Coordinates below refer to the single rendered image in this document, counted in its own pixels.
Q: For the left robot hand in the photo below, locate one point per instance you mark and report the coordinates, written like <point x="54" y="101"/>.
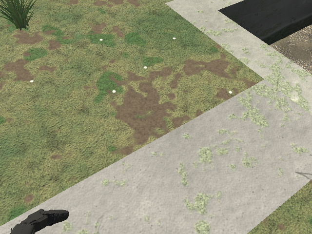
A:
<point x="39" y="220"/>

